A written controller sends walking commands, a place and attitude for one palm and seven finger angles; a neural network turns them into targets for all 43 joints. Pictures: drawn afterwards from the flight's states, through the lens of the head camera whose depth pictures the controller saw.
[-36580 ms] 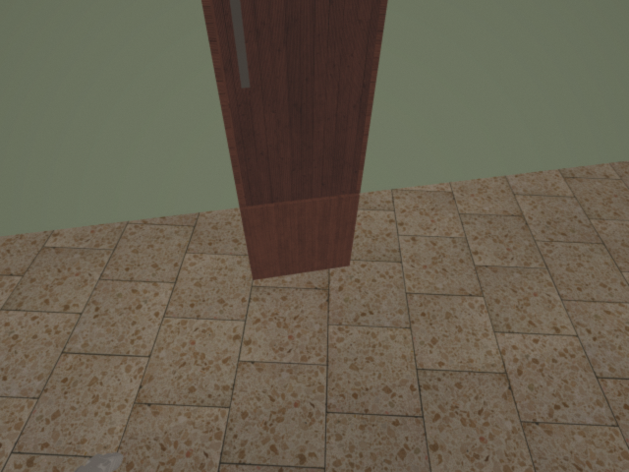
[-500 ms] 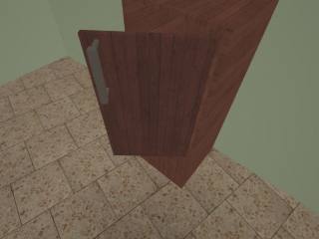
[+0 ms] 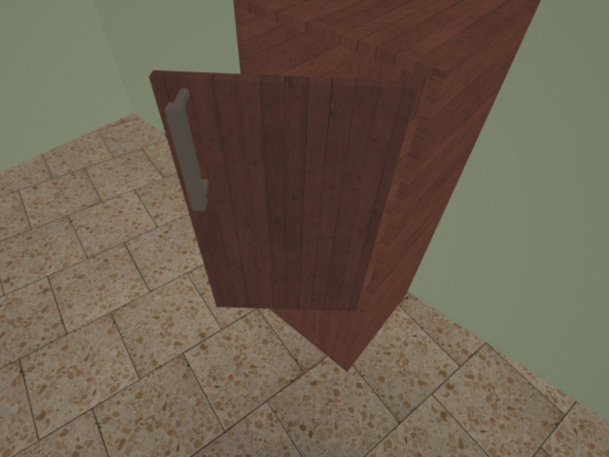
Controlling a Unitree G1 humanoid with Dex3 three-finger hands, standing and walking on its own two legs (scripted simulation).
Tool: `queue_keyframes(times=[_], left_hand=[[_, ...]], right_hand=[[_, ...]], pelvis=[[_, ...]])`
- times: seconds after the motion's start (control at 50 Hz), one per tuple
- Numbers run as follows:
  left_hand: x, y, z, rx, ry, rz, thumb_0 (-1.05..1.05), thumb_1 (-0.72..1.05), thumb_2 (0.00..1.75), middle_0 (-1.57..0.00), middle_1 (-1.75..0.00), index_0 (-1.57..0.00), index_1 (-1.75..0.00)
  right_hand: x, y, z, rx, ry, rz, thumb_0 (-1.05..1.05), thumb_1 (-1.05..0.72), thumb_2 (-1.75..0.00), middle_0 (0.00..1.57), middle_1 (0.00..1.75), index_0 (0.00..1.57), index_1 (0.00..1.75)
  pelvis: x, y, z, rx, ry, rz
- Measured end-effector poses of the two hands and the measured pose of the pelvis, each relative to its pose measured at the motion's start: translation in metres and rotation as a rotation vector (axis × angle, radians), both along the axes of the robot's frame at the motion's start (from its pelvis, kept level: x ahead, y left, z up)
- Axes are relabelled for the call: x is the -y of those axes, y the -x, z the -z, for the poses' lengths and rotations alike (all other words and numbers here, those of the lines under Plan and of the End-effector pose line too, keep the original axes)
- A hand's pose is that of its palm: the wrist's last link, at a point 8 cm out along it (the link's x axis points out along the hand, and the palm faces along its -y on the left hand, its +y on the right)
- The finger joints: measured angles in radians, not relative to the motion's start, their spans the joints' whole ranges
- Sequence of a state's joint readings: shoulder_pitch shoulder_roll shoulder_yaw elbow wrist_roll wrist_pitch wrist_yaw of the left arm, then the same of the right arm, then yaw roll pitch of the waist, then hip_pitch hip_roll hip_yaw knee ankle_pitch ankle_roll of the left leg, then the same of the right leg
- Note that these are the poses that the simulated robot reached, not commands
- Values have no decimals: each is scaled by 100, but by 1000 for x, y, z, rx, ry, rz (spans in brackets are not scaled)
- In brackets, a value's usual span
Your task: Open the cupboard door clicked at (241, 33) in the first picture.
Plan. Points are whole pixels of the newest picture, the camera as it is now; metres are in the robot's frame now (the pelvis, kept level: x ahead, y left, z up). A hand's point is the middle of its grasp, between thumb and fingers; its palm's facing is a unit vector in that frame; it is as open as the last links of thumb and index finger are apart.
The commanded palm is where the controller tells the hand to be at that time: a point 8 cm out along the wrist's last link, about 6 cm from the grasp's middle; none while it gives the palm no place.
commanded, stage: look again from close up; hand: left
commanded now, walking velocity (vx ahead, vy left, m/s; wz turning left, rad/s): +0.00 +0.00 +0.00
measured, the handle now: (191, 154) +0.48 +0.20 +0.14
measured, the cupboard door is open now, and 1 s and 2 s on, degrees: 39 39 39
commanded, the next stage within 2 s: shuffle to correct the standing spot in 0.46 s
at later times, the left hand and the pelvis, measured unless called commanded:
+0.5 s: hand out of the picture +0.01 +0.18 -0.18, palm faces +0.01 -0.98 -0.20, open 7.4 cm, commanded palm none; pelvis +0.00 -0.01 +0.00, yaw +0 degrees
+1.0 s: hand out of the picture +0.00 +0.16 -0.18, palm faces +0.00 -0.98 -0.20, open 7.4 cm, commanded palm none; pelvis -0.02 -0.02 +0.00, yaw +0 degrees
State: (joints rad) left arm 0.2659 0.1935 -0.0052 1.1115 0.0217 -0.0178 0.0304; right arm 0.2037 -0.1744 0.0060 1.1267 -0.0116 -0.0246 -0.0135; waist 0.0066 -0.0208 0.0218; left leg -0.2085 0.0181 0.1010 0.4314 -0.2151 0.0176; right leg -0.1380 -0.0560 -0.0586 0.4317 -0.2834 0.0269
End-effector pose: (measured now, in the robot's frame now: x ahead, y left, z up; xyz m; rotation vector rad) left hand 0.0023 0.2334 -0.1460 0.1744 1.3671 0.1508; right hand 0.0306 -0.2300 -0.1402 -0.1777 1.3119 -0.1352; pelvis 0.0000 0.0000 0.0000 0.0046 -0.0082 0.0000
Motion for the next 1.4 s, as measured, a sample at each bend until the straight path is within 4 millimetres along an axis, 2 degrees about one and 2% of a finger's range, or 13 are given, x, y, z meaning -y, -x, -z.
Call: queue_keyframes(times=[0.26, 0.62, 0.82, 0.98, 1.16, 1.3, 1.4], left_hand=[[2, -4, -1, 4, 0, 2, 0, 91, 90, -20, -29, -20, -30], [11, 3, -1, -22, 10, -7, 0, 91, 90, -20, -29, -20, -30], [14, 4, 1, -2, -13, 3, 0, 91, 90, -20, -29, -20, -30], [21, 8, 0, 28, 4, 13, 0, 91, 90, -20, -29, -20, -30], [26, 19, 8, -20, 31, 4, 0, 91, 90, -20, -29, -20, -30], [14, 18, 10, -38, 32, -1, 0, 91, 90, -20, -29, -20, -30], [2, 10, 9, -2, 20, -14, 0, 91, 90, -20, -29, -20, -30]], right_hand=[[1, 10, 1, -29, -3, 8, 1, -91, -90, 20, 29, 20, 30], [5, 14, 1, -47, -6, 15, 1, -91, -90, 20, 29, 20, 30], [12, 10, 6, 3, -3, 41, 1, -91, -90, 20, 29, 20, 30], [15, 24, 6, -3, -16, 30, 1, -91, -90, 20, 29, 20, 30], [-1, 53, 9, -107, -28, 43, 1, -91, -90, 20, 29, 20, 30], [-24, 48, 13, -79, -42, 43, 1, -91, -90, 20, 29, 20, 30], [-29, 42, 13, -75, -33, 26, 2, -93, -90, 20, 29, 20, 30]], pelvis=[[2, -1, -1, 2, -1, -1], [8, -2, -1, -3, -3, 0], [13, 16, 4, -7, -9, 20], [17, 22, 3, -3, -3, 8], [8, 9, 6, -9, 20, 0], [-6, 4, 9, 4, 17, -14], [-14, 5, 9, 11, 13, -20]])
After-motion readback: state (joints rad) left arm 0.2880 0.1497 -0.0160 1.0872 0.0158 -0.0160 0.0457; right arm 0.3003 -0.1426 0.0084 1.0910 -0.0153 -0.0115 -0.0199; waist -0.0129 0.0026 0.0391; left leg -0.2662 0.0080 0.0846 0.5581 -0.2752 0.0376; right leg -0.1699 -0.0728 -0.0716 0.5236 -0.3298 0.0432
